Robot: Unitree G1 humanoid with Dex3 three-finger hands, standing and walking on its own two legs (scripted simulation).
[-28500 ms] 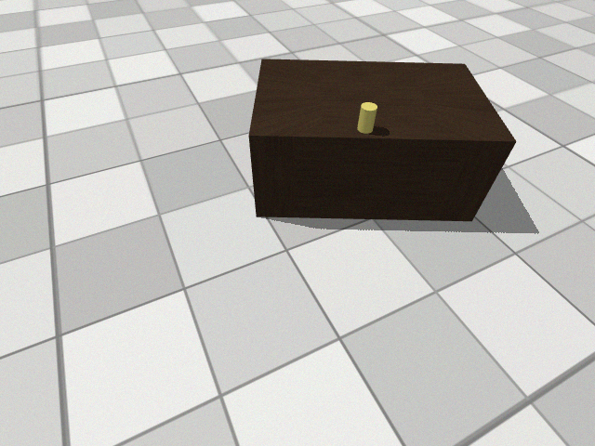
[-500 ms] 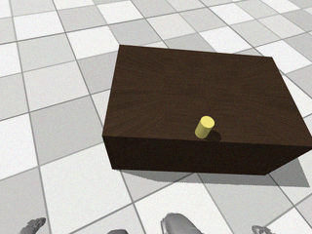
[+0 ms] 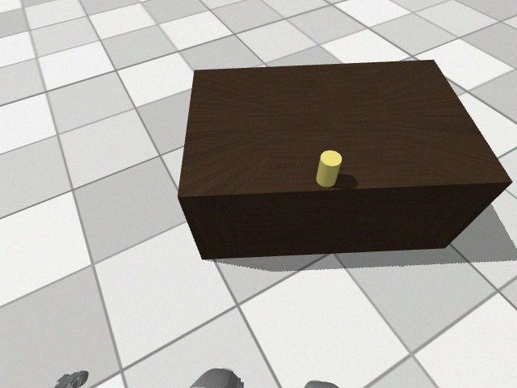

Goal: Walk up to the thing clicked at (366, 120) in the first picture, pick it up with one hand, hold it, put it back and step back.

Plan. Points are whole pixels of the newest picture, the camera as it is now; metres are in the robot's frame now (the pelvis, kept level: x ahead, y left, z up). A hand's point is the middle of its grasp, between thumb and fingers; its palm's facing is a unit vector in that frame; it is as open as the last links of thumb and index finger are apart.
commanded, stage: step back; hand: right
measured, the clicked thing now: (328, 169) +0.72 -0.20 -0.26
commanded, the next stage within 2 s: stand in 1.98 s
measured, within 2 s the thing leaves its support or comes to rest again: neither
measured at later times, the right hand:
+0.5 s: hand out of the picture -0.04 -0.28 -0.15, palm faces +0.01 +0.92 -0.40, open 7.4 cm
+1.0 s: hand out of the picture -0.22 -0.26 -0.13, palm faces -0.04 +0.91 -0.41, open 7.4 cm
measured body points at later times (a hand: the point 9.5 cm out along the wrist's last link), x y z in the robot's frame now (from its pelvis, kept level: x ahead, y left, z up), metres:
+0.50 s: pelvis -0.17 -0.01 -0.01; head -0.11 -0.01 +0.43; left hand -0.07 +0.31 -0.13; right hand -0.04 -0.32 -0.12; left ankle -0.08 +0.13 -0.71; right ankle -0.18 -0.12 -0.73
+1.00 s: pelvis -0.33 +0.00 +0.00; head -0.29 +0.01 +0.45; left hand -0.25 +0.32 -0.12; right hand -0.22 -0.31 -0.11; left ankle -0.26 +0.12 -0.73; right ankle -0.37 -0.13 -0.69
